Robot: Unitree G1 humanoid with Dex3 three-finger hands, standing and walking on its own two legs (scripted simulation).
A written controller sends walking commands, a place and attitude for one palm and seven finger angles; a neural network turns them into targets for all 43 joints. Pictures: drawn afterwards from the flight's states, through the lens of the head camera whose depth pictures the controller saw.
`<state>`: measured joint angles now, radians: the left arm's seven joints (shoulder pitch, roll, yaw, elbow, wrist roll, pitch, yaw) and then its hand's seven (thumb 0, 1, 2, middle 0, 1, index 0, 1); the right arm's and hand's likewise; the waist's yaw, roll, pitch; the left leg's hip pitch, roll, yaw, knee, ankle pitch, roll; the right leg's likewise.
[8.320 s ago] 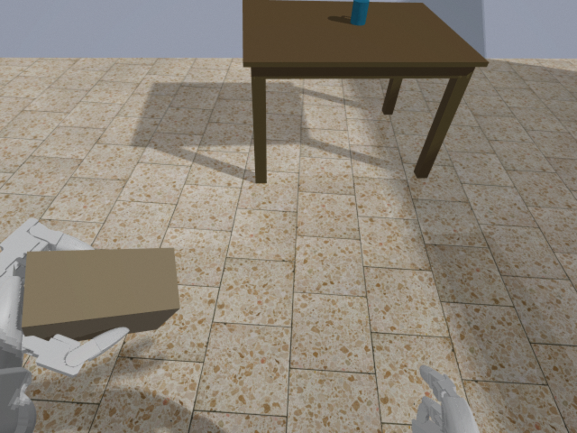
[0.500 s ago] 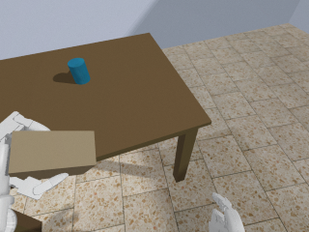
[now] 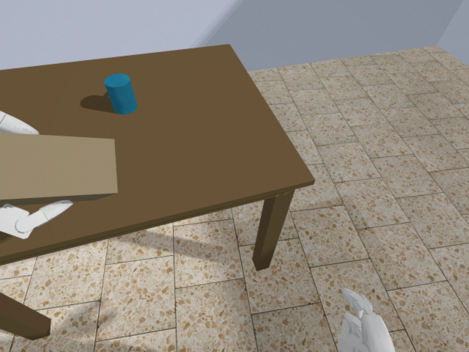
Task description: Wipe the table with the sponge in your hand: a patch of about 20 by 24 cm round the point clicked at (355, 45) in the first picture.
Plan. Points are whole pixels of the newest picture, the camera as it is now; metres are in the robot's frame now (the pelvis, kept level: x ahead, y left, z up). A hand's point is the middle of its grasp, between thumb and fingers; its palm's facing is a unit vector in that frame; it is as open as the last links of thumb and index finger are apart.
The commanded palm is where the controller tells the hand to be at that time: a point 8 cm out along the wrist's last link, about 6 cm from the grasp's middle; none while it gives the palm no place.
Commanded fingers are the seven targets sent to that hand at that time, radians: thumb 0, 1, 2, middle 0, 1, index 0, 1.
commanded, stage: come to a stop and stand still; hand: left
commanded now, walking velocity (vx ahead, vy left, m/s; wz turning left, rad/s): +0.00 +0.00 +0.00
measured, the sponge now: (68, 173) +0.28 +0.24 +0.20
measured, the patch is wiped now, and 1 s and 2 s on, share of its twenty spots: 0.00 0.00 0.00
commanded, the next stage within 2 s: look again from close up in 0.78 s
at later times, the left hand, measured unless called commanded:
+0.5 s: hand (39, 190) +0.25 +0.27 +0.19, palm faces +0.35 -0.84 -0.42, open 10.8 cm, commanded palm +0.19 +0.32 +0.18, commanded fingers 0.00 0.10 1.30 -1.20 -1.60 -1.20 -1.60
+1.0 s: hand (25, 194) +0.25 +0.30 +0.18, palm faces +0.34 -0.85 -0.39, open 10.8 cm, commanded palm +0.19 +0.33 +0.18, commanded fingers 0.00 0.10 1.30 -1.20 -1.60 -1.20 -1.60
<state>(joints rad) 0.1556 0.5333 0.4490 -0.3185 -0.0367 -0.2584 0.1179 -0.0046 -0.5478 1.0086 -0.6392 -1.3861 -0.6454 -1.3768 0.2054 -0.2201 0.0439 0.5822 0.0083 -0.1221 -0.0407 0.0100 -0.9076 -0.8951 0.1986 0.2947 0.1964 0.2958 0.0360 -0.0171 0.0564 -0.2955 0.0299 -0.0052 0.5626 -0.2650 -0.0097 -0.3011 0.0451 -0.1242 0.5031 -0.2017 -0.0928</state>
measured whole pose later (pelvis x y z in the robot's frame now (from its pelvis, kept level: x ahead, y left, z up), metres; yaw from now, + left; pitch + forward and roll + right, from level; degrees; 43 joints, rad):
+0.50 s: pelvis +0.02 +0.04 +0.01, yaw -3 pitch +0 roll -1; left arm 0.43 0.39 0.40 -0.55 -0.03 -0.23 0.12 -0.01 -0.55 1.01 -0.64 -1.38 -0.65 -1.37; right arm 0.15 -0.22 0.03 0.59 -0.03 -0.16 -0.02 0.01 -0.91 -0.89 0.20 0.30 0.20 0.30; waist 0.00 -0.02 0.09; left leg -0.24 -0.02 0.03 0.48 -0.25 0.04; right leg -0.26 0.02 -0.05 0.44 -0.18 -0.02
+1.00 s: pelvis +0.02 +0.06 +0.01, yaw -3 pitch -1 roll -1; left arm 0.43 0.37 0.36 -0.51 -0.04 -0.17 0.12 -0.01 -0.55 1.01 -0.65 -1.38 -0.65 -1.37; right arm 0.16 -0.19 0.05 0.56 -0.02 -0.10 -0.04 0.01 -0.90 -0.89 0.20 0.30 0.20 0.30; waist 0.01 -0.02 0.06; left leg -0.20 -0.04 0.04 0.44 -0.24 0.06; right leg -0.23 0.00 -0.04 0.40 -0.16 0.00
